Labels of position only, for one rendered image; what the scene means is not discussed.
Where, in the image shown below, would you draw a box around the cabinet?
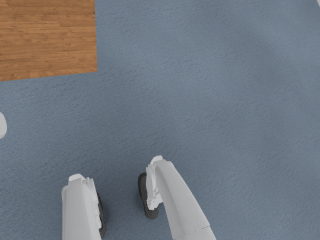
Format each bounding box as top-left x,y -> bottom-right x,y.
0,0 -> 98,82

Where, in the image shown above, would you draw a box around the robot left thigh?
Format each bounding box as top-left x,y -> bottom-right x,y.
62,177 -> 102,240

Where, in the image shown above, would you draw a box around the robot right shin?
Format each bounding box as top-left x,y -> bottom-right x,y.
146,155 -> 174,210

